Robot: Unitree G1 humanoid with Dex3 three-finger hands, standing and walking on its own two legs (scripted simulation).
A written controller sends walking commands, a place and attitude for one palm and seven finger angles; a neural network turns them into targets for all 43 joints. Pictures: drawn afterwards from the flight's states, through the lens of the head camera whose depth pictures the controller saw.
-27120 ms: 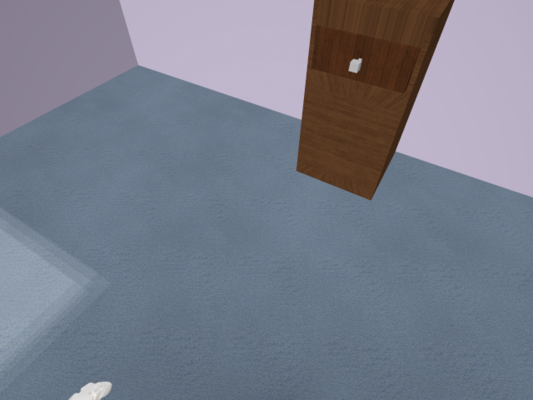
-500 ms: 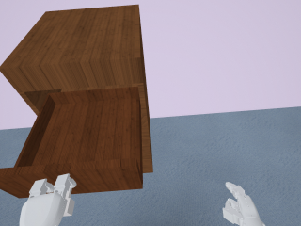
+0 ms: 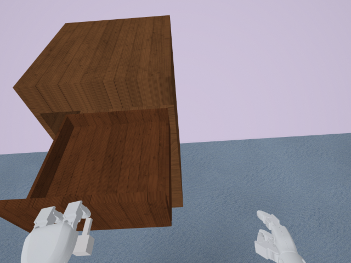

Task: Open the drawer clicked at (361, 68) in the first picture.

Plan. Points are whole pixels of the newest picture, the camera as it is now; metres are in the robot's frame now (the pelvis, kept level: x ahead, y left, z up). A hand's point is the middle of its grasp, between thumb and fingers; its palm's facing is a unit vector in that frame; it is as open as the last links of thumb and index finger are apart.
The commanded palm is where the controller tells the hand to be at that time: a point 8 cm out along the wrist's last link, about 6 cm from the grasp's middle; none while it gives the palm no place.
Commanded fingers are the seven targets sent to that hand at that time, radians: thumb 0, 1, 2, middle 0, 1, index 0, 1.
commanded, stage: lift the hand off the handle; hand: left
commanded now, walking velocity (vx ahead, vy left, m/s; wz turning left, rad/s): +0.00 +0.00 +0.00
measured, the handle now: (85, 236) +0.18 +0.25 -0.04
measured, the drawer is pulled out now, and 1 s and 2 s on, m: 0.30 0.30 0.30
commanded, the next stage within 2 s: draw the hand back to the body in 1.32 s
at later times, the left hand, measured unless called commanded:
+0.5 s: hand (62, 240) +0.14 +0.24 +0.05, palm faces +0.04 -0.10 -0.99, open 13.8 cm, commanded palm +0.11 +0.24 +0.11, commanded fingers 0.00 -0.50 0.30 -0.30 -1.20 -0.30 -1.20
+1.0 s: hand (56, 231) +0.15 +0.24 +0.09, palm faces +0.06 -0.13 -0.99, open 13.8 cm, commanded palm +0.12 +0.23 +0.15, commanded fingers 0.00 -0.50 0.30 -0.30 -1.20 -0.30 -1.20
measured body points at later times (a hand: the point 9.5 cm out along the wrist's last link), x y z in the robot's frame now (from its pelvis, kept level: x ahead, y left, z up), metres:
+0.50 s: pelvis +0.00 +0.00 +0.01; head +0.01 -0.04 +0.46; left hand +0.14 +0.24 +0.11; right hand +0.22 -0.21 -0.08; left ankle -0.02 +0.11 -0.69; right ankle +0.00 -0.09 -0.69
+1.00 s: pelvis +0.01 +0.01 +0.02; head +0.01 -0.03 +0.47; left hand +0.14 +0.24 +0.14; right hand +0.24 -0.19 -0.06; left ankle -0.02 +0.11 -0.69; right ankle +0.00 -0.09 -0.69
